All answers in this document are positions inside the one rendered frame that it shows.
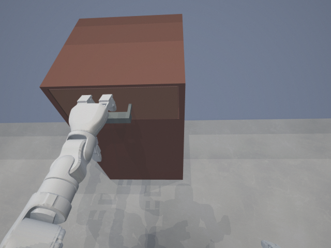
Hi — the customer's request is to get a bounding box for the left robot hand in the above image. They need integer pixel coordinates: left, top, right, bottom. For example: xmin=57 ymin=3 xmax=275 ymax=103
xmin=69 ymin=94 xmax=116 ymax=162

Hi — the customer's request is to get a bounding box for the cabinet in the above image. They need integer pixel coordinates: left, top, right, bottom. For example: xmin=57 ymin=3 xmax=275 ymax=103
xmin=40 ymin=14 xmax=186 ymax=180

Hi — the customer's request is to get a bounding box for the handle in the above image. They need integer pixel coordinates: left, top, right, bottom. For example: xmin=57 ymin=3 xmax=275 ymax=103
xmin=106 ymin=104 xmax=132 ymax=123

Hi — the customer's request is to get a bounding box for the drawer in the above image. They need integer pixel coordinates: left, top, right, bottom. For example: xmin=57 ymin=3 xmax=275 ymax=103
xmin=49 ymin=86 xmax=178 ymax=119

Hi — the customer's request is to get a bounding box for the robot left upper arm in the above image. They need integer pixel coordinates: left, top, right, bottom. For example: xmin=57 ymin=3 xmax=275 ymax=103
xmin=5 ymin=218 xmax=66 ymax=248

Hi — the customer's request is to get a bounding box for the robot left forearm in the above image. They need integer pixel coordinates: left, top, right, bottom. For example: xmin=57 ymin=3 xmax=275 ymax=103
xmin=0 ymin=131 xmax=96 ymax=248

